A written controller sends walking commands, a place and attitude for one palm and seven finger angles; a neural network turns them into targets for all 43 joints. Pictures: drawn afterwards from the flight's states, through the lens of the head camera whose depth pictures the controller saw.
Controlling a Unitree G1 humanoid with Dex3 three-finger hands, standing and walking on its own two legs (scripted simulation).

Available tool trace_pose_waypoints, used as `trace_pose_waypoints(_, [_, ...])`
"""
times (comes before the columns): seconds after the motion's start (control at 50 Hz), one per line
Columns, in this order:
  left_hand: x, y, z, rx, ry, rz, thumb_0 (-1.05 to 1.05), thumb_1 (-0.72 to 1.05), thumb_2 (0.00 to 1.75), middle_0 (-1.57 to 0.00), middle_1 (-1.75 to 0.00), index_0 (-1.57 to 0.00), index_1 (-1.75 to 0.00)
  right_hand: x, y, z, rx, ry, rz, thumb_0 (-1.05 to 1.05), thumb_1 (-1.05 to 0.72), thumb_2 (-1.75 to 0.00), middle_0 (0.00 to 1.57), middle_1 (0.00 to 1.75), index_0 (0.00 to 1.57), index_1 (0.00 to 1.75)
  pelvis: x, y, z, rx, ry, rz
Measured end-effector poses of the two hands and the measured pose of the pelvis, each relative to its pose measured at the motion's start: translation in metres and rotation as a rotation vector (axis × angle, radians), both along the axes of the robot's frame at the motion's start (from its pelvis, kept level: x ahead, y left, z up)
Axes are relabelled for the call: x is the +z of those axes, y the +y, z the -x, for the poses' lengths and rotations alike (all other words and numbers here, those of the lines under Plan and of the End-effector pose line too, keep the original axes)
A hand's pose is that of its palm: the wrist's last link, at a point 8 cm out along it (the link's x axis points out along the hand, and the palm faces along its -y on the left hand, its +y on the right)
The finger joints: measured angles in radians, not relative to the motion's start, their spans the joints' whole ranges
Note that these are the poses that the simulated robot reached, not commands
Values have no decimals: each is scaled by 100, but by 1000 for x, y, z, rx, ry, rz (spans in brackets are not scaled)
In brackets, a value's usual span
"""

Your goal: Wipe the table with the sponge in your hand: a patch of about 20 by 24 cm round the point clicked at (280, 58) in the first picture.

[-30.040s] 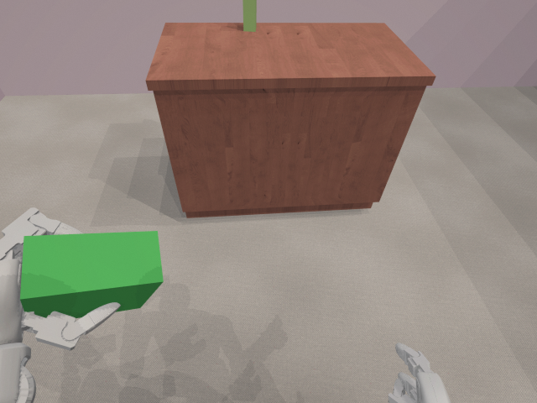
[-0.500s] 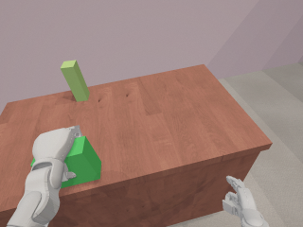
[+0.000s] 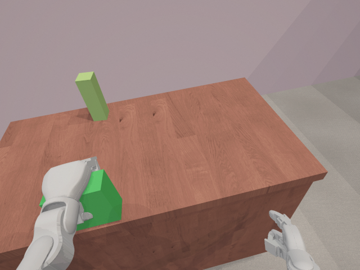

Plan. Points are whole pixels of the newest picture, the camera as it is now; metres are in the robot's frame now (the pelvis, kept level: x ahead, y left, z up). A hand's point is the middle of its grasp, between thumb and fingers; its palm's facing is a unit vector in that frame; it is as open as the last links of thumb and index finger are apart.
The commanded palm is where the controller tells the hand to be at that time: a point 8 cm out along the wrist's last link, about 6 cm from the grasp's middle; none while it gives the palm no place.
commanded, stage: wipe forward along the first lane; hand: left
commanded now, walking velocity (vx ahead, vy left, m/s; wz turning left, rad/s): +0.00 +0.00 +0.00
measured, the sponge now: (89, 206) +0.23 +0.27 +0.02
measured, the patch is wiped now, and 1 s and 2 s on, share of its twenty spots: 0.00 0.15 0.40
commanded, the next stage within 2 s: slide across to the middle lane in 1.72 s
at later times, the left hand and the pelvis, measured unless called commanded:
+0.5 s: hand (83, 180) +0.26 +0.28 +0.07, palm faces -0.05 -0.06 -1.00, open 10.2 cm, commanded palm +0.25 +0.28 +0.11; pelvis -0.01 -0.01 +0.00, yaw +1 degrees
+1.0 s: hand (87, 165) +0.31 +0.30 +0.07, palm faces -0.10 -0.02 -1.00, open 10.2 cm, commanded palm +0.30 +0.30 +0.10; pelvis -0.02 -0.02 -0.01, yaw +0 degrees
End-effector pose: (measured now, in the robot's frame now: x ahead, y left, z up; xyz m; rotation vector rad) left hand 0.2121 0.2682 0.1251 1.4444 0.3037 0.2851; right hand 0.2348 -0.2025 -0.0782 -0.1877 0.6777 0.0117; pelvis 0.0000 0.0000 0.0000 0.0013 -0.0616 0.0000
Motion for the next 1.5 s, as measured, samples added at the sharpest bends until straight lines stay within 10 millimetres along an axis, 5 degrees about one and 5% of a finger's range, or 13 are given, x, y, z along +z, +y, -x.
trace_pose_waypoints(0.38, [-4, 5, -20, 23, 39, -37, -2, -53, 103, -74, -132, -76, -131, -8, -7, 9, -21, 32, 7, 1, -91, -90, 20, 30, 21, 30, -1, -6, 4, 11, 20, -1])
trace_pose_waypoints(1.0, [-4, 22, -79, 9, 106, -88, 0, -55, 104, -77, -129, -79, -129, -47, -74, 96, -195, 214, 53, 1, -91, -90, 20, 30, 20, 30, -10, -25, 16, -2, 102, -3])
trace_pose_waypoints(1.5, [-3, 42, -129, 4, 117, -110, 2, -55, 104, -76, -129, -78, -130, -55, -81, 144, -274, 319, 83, 1, -91, -90, 20, 30, 21, 30, -15, -17, 20, -17, 173, 11])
